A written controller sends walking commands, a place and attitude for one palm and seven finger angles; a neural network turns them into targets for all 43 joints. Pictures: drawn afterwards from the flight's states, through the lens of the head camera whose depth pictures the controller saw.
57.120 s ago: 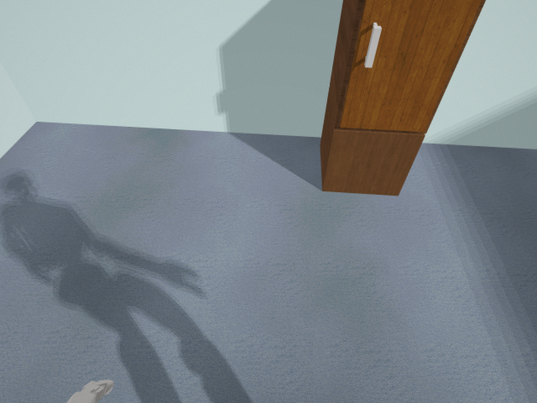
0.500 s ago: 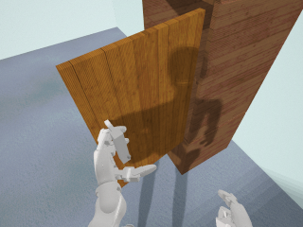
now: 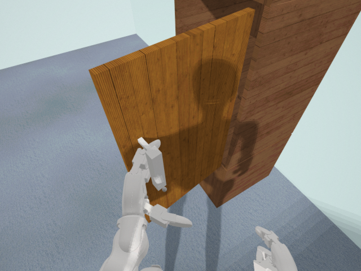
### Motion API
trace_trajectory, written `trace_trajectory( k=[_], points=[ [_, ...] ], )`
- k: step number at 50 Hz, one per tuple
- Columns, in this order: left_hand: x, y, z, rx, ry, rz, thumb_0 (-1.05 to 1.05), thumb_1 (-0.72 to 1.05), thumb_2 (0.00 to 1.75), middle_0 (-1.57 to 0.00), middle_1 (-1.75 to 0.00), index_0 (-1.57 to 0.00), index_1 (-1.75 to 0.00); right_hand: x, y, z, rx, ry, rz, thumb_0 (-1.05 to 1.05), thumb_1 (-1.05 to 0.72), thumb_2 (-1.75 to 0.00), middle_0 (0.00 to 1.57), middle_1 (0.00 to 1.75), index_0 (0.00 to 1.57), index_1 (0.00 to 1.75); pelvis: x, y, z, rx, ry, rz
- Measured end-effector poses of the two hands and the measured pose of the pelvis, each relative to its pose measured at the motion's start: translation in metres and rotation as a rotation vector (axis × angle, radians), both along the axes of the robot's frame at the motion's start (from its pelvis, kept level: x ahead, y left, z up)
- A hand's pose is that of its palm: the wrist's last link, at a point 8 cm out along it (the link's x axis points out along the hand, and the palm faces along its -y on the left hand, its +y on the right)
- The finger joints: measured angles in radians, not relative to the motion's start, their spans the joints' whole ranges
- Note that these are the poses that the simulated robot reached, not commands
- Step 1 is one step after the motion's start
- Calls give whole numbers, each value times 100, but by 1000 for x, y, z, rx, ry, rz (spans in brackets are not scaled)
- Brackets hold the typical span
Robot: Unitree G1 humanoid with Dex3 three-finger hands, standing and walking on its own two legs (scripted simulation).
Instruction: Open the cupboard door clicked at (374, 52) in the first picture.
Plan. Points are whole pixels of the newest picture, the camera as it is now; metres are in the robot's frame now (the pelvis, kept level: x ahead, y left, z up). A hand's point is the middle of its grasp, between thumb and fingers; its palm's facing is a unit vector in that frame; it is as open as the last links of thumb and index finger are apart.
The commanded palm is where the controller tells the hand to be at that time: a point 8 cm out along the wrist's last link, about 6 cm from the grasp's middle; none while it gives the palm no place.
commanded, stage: slide the hand sideways off the handle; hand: left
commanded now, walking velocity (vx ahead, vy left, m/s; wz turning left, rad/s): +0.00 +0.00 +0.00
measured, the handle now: (151, 163) +0.33 +0.08 +0.07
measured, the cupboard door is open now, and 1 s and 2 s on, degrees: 99 100 100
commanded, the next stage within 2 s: draw the hand back to the body in 1.10 s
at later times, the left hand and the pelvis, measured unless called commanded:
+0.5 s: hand (144, 211) +0.23 +0.08 +0.07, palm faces -0.14 -0.99 -0.02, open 16.3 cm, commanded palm +0.21 +0.14 +0.07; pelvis +0.00 +0.02 +0.00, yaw -1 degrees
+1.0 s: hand (115, 225) +0.20 +0.13 +0.07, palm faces -0.06 -1.00 -0.04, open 16.3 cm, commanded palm +0.17 +0.19 +0.07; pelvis +0.01 +0.01 -0.01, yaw -1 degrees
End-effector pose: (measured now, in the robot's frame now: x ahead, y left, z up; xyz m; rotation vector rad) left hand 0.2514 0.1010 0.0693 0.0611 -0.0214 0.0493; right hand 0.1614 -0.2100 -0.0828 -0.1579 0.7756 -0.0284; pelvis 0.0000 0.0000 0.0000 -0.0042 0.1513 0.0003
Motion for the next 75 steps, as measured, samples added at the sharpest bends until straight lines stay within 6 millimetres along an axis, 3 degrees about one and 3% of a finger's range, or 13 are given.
trace_trajectory(
  k=[3,6,10,16,22,31,40,51,62,75],
  points=[
    [-5,6,1,41,-11,-193,-1,-49,30,-25,-43,-18,-43,-5,-2,0,-2,-6,-12,1,-90,-90,20,30,20,30,-2,3,-1,-4,-7,1],
    [-10,10,4,-25,6,-261,-1,-50,30,-21,-38,-14,-38,-9,-3,2,-3,-20,-35,1,-90,-90,20,30,20,30,-4,8,1,-10,-18,-3],
    [-14,11,5,-112,17,-218,-1,-50,30,-17,-34,-13,-33,-12,-2,8,-14,-36,-44,1,-90,-90,20,30,20,30,-3,13,2,-10,-18,-10],
    [-26,10,3,-86,-5,-191,-1,-50,30,-15,-31,-14,-31,-8,1,13,-22,-58,-26,1,-90,-90,20,30,20,30,-1,16,-2,-8,0,-17],
    [-34,30,-3,-32,17,-180,-1,-50,30,-16,-31,-15,-30,0,7,11,-13,-67,-17,1,-90,-90,20,30,20,30,0,16,-5,-13,2,-18],
    [-46,44,5,-72,19,-162,-1,-50,30,-17,-32,-18,-31,12,13,14,7,-107,-15,1,-90,-90,20,30,20,30,7,17,-5,-18,11,-15],
    [-55,54,-1,-32,36,-169,-1,-50,30,-17,-31,-17,-30,14,4,10,-17,-100,-12,1,-90,-90,20,30,20,30,8,12,-11,-16,31,-13],
    [-69,88,0,-22,56,-111,-1,-50,30,-16,-31,-16,-30,12,-11,9,-45,-102,-50,2,-90,-90,20,30,20,30,10,6,-12,-24,39,-6],
    [-76,94,-1,-45,41,-153,-1,-50,30,-15,-30,-15,-30,15,-10,9,-61,-135,-59,2,-90,-90,20,30,20,30,5,10,-17,-35,45,-1],
    [-73,120,38,5,13,-121,-1,-50,30,-15,-30,-15,-30,15,10,25,-15,-167,-77,2,-90,-90,20,30,20,30,11,20,-2,-41,-3,-5]
  ],
)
